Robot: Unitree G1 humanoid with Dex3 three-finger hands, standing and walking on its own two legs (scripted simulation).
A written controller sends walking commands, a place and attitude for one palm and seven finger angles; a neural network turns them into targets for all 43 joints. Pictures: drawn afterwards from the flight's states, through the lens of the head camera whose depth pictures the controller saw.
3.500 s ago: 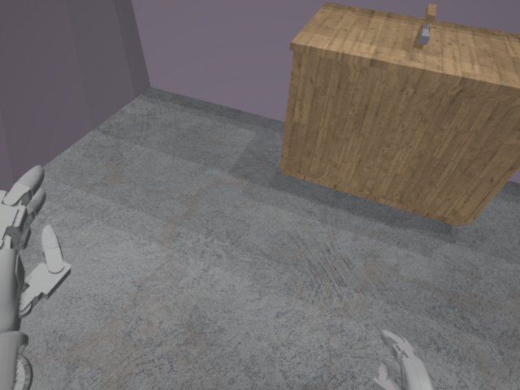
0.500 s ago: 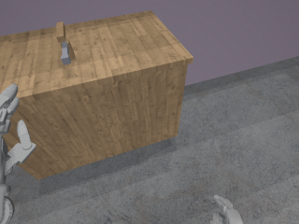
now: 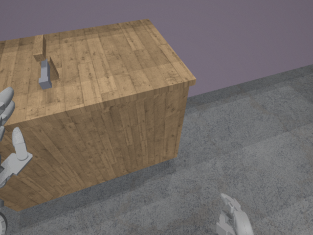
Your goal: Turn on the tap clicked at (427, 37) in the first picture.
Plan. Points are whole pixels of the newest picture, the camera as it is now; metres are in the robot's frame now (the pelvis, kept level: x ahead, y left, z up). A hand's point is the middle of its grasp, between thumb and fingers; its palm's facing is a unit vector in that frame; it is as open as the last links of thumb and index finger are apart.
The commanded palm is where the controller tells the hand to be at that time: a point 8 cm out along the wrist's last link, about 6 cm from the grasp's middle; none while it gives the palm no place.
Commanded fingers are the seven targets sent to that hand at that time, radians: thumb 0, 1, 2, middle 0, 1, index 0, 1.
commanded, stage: take the last steps up to it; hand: left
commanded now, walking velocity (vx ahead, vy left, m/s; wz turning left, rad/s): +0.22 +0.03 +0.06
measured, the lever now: (45, 83) +0.53 +0.39 +0.08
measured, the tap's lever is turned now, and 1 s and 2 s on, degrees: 0 0 0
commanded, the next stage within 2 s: come to a stop and stand still in 0.38 s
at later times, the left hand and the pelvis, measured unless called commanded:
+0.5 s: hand (48, 114) +0.30 +0.24 +0.19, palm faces +0.45 -0.81 -0.38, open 7.4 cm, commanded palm +0.24 +0.28 +0.18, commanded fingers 0.00 0.90 0.90 -0.20 -0.30 -0.20 -0.30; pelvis +0.09 -0.01 +0.00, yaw +2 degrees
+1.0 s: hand (31, 100) +0.32 +0.27 +0.21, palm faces +0.53 -0.74 -0.41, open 7.4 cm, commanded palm +0.24 +0.27 +0.18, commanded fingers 0.00 0.90 0.90 -0.20 -0.30 -0.20 -0.30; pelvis +0.09 -0.02 +0.00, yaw +2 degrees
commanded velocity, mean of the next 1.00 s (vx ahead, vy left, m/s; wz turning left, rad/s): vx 0.04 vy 0.05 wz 0.01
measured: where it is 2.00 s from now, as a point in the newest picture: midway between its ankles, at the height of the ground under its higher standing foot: outside the picture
